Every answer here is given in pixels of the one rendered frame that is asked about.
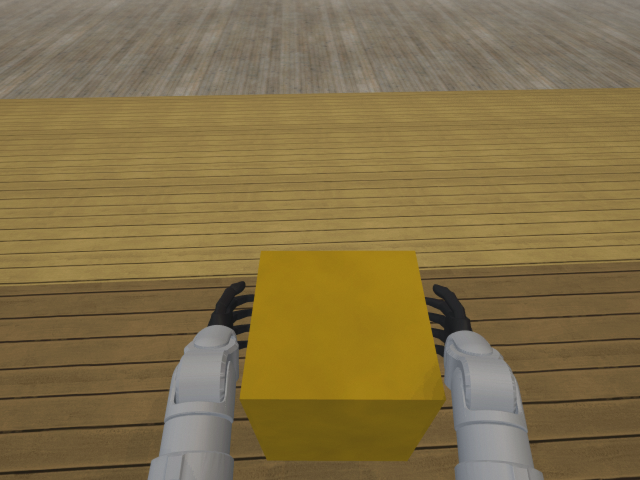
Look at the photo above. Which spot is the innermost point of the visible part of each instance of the left robot hand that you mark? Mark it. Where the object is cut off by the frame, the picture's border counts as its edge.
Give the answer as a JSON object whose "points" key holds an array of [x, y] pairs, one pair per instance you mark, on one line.
{"points": [[224, 314]]}

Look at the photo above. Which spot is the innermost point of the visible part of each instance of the right robot forearm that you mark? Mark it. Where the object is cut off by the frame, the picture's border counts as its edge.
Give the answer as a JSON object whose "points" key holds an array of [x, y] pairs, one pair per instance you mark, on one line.
{"points": [[488, 413]]}

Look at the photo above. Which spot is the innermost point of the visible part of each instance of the right robot hand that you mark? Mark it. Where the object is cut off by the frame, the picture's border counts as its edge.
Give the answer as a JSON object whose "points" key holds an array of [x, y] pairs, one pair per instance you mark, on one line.
{"points": [[454, 320]]}

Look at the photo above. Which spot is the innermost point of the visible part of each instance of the left robot forearm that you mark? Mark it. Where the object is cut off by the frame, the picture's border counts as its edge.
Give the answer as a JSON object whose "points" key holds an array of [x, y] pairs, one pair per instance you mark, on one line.
{"points": [[198, 420]]}

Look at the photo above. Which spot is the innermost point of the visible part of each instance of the carton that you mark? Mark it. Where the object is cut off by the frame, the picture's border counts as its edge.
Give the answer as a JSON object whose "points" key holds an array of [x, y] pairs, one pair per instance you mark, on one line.
{"points": [[340, 363]]}

